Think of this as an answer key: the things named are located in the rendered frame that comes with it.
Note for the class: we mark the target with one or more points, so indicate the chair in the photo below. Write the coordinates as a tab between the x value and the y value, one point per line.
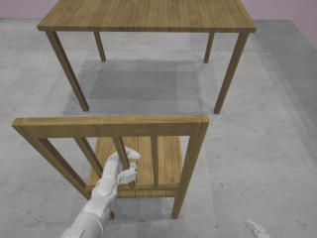
159	172

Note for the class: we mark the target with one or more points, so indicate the table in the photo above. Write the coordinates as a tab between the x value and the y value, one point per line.
148	16

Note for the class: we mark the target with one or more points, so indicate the robot left hand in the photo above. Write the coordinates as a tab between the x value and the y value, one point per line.
113	168

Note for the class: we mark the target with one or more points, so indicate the robot right hand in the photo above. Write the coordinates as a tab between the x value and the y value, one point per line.
256	229

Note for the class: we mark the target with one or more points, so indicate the left robot forearm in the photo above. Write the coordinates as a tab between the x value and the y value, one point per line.
94	216

